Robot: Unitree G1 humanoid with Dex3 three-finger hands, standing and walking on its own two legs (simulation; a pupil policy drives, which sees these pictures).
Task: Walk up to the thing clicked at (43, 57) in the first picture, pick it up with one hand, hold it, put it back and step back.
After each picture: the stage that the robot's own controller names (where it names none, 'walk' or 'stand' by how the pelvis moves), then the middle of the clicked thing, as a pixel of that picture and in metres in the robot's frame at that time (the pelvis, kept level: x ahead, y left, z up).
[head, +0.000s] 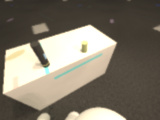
stand; (41, 55) +0.47 +0.44 +0.04
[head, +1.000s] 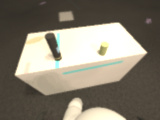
walk; (54, 48) +0.49 +0.35 +0.05
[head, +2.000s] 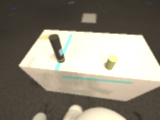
rise first; (58, 50) +0.48 +0.30 +0.06
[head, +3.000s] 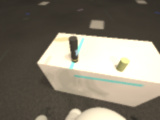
stand; (74, 50) +0.55 +0.18 +0.05
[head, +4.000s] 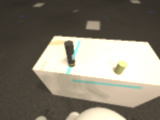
stand; (70, 55) +0.50 +0.20 +0.04
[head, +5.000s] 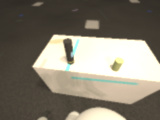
stand; (69, 52) +0.53 +0.21 +0.03
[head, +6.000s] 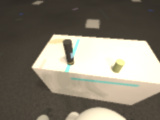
stand; (69, 53) +0.51 +0.21 +0.03
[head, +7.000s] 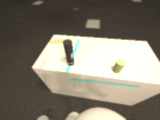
stand; (69, 54) +0.51 +0.21 +0.03
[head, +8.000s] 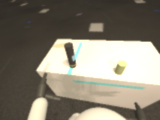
rise first; (71, 56) +0.50 +0.22 +0.04
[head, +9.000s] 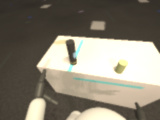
go down; (72, 53) +0.52 +0.22 +0.04
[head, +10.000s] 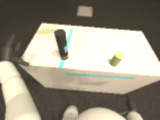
go down; (62, 46) +0.51 +0.20 +0.06
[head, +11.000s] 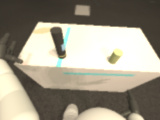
go down; (59, 45) +0.52 +0.21 +0.08
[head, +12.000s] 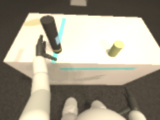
close in; (53, 38) +0.52 +0.23 +0.11
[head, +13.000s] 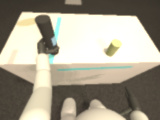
close; (49, 38) +0.51 +0.22 +0.12
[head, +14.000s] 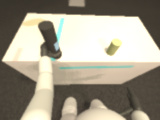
lift; (52, 43) +0.48 +0.21 +0.12
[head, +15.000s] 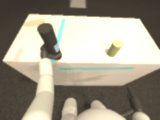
lift; (52, 45) +0.46 +0.22 +0.12
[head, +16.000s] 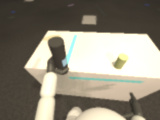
lift; (60, 59) +0.34 +0.19 +0.17
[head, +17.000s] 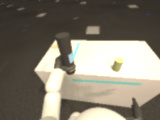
hold; (67, 56) +0.34 +0.16 +0.22
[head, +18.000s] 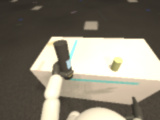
hold; (64, 62) +0.33 +0.17 +0.16
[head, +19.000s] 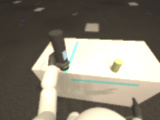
crouch; (60, 53) +0.36 +0.20 +0.21
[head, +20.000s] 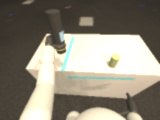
lower; (57, 35) +0.48 +0.21 +0.24
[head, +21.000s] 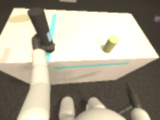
lower; (44, 34) +0.53 +0.23 +0.13
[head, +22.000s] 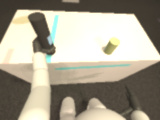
lower; (45, 38) +0.51 +0.24 +0.12
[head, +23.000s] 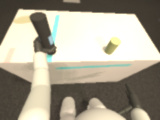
lower; (46, 37) +0.51 +0.23 +0.12
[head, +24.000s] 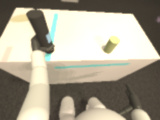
lower; (43, 36) +0.52 +0.24 +0.13
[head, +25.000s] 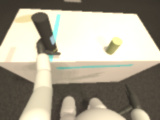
open; (47, 37) +0.50 +0.23 +0.12
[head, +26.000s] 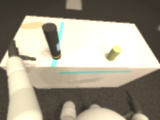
sink last; (54, 44) +0.48 +0.21 +0.10
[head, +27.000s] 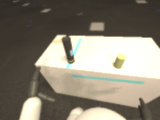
stand; (69, 51) +0.52 +0.23 +0.09
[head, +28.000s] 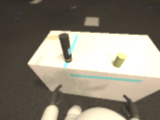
stand; (66, 49) +0.50 +0.22 +0.09
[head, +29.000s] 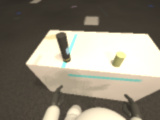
stand; (64, 49) +0.50 +0.23 +0.10
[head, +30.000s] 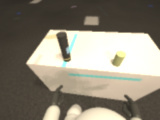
stand; (64, 48) +0.50 +0.23 +0.10
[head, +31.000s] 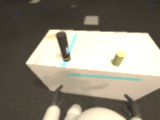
stand; (64, 48) +0.50 +0.24 +0.10
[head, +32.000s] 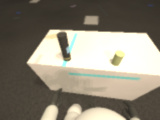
stand; (65, 48) +0.51 +0.23 +0.09
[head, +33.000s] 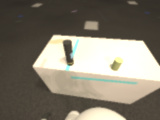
walk; (69, 54) +0.52 +0.21 +0.04
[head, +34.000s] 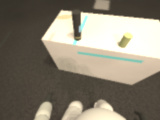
walk; (77, 27) +0.71 +0.17 +0.07
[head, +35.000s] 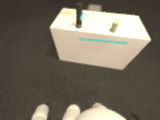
walk; (79, 16) +1.01 +0.18 +0.05
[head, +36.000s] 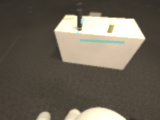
stand; (79, 20) +1.11 +0.21 +0.05
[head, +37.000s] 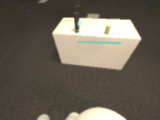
stand; (76, 23) +1.11 +0.24 +0.03
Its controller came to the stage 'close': yes
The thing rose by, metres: 0.20
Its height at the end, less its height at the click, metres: +0.00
